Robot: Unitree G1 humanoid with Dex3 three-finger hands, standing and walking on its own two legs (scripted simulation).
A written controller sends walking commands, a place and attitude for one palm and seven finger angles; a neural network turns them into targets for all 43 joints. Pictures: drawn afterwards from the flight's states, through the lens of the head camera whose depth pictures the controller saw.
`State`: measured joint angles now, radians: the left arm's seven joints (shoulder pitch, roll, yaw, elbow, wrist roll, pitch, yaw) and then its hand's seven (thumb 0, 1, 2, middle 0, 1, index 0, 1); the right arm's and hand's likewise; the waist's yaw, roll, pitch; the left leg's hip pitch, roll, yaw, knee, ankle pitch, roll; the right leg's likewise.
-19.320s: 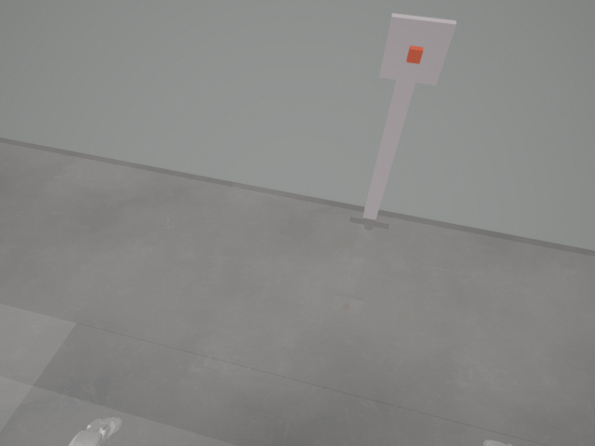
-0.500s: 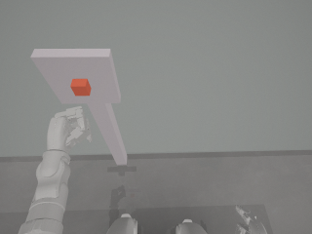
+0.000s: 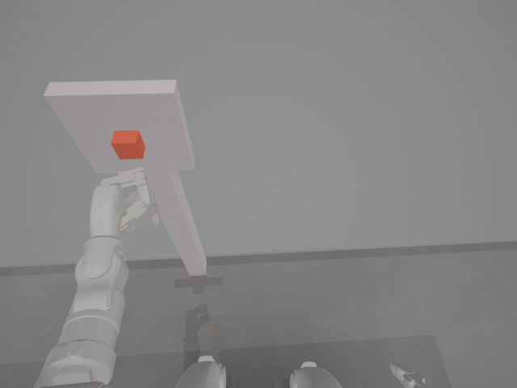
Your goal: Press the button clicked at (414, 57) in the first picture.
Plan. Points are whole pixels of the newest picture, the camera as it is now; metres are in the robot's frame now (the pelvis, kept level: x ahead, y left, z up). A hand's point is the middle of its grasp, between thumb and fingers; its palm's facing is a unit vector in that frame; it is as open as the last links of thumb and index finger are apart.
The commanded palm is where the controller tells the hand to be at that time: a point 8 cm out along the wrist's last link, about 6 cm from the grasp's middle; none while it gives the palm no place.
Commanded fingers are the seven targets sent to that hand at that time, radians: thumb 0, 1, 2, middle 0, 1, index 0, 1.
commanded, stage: aim a knuckle at the button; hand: left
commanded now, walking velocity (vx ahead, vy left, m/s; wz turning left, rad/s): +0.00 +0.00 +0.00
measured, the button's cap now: (129, 143) +0.48 +0.22 +0.08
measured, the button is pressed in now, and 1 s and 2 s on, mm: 0 0 11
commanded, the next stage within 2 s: press the button with the knuckle in 0.86 s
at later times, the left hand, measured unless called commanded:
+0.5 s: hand (148, 200) +0.39 +0.18 +0.04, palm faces +0.10 -0.99 -0.03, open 3.1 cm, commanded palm +0.36 +0.23 +0.05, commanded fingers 0.00 0.90 0.90 -1.30 -1.50 -1.30 -1.50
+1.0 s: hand (148, 201) +0.38 +0.18 +0.05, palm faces +0.08 -1.00 -0.03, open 3.1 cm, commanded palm +0.36 +0.22 +0.05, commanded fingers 0.00 0.90 0.90 -1.30 -1.50 -1.30 -1.50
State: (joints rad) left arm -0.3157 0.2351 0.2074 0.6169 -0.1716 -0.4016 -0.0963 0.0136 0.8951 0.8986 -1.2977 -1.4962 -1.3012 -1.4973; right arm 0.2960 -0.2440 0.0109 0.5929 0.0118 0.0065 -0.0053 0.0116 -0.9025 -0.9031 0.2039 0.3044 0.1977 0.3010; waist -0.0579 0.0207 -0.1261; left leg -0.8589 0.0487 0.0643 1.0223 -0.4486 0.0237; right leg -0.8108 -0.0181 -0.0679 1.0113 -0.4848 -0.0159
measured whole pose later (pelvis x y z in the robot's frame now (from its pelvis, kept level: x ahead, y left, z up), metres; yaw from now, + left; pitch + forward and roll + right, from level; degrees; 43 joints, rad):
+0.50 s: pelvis +0.00 -0.01 +0.00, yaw +0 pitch +17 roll -1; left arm -0.37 0.26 0.25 0.68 -0.18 -0.44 -0.12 0.01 0.89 0.90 -1.30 -1.50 -1.30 -1.50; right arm 0.27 -0.24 0.02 0.59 0.01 0.01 -0.02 0.01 -0.90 -0.90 0.20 0.30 0.20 0.30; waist -0.06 0.01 -0.12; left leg -0.87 0.05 0.05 1.03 -0.45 0.01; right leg -0.82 -0.01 -0.08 1.02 -0.49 -0.03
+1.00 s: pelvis +0.01 +0.00 +0.00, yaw +0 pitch +16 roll -1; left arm -0.31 0.25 0.21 0.60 -0.19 -0.42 -0.11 0.01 0.90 0.90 -1.30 -1.50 -1.30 -1.50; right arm 0.26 -0.24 0.01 0.59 0.02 0.00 -0.01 0.01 -0.90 -0.90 0.20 0.30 0.20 0.30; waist -0.05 0.02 -0.12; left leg -0.86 0.05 0.05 1.02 -0.46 0.02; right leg -0.80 -0.01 -0.08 1.01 -0.49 -0.02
